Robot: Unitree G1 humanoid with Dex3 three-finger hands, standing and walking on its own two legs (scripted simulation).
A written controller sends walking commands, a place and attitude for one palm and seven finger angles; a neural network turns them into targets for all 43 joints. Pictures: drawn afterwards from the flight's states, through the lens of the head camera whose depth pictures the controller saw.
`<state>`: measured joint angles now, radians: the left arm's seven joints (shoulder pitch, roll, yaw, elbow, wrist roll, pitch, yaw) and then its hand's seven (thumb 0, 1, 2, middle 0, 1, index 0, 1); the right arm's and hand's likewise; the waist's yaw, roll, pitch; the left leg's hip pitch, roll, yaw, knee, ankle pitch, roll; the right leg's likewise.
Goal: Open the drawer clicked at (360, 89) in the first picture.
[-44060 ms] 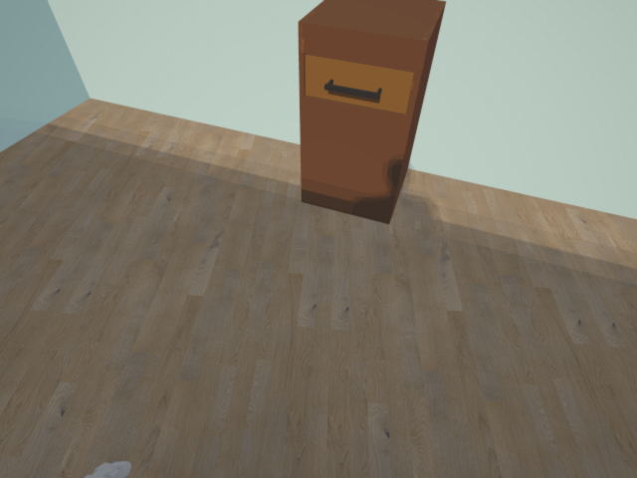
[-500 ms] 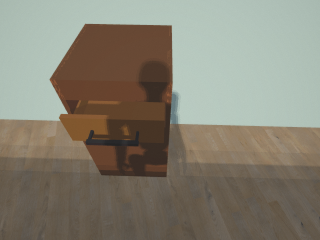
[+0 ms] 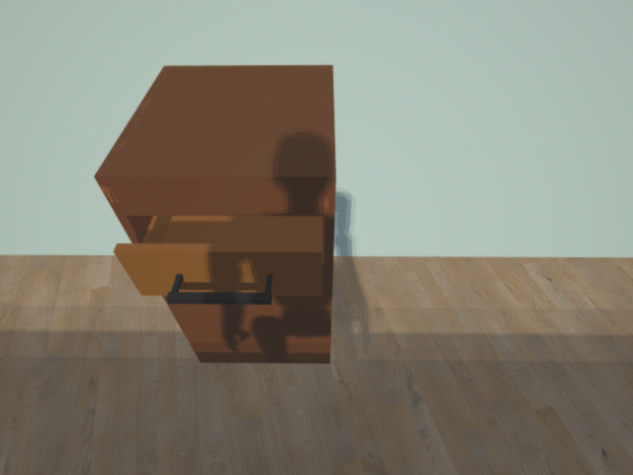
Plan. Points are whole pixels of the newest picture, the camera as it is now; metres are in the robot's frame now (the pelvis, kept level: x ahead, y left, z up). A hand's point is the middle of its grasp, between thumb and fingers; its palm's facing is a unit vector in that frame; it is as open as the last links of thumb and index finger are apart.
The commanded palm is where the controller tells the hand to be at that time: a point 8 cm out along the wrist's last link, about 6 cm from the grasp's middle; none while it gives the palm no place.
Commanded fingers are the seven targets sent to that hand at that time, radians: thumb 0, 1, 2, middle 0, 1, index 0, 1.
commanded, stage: look again from close up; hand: left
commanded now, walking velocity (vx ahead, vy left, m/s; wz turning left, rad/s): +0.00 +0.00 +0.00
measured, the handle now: (221, 289) +0.46 +0.22 -0.14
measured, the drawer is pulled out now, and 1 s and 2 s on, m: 0.09 0.09 0.09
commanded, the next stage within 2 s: raise the hand with hooked fingers in 0.48 s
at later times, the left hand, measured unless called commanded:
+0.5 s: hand out of the picture -0.04 +0.13 -0.17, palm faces +0.05 -0.99 -0.16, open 7.3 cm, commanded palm none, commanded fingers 0.00 0.90 0.90 -0.20 -0.30 -0.20 -0.30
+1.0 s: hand (212, 470) +0.14 +0.14 -0.05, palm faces -0.04 -0.29 -0.96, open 8.5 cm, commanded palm +0.12 +0.19 -0.01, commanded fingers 0.00 0.39 0.68 -0.24 -0.63 -0.24 -0.63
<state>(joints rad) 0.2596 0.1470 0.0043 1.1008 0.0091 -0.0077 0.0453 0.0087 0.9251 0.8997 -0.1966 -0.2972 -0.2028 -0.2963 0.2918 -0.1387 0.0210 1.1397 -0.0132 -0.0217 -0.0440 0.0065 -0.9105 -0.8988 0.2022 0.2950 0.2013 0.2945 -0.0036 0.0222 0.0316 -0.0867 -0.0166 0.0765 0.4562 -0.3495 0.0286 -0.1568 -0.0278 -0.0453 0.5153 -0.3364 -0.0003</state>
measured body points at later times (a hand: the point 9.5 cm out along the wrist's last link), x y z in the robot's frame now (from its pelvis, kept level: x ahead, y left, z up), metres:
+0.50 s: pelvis -0.01 -0.02 +0.00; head +0.00 -0.03 +0.45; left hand -0.04 +0.19 -0.16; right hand -0.03 -0.22 -0.16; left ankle -0.06 +0.09 -0.74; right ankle -0.04 -0.12 -0.74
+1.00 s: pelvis -0.07 -0.03 -0.03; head -0.05 -0.04 +0.42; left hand +0.14 +0.15 +0.00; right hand +0.17 -0.28 -0.08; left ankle -0.06 +0.10 -0.74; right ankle -0.04 -0.12 -0.74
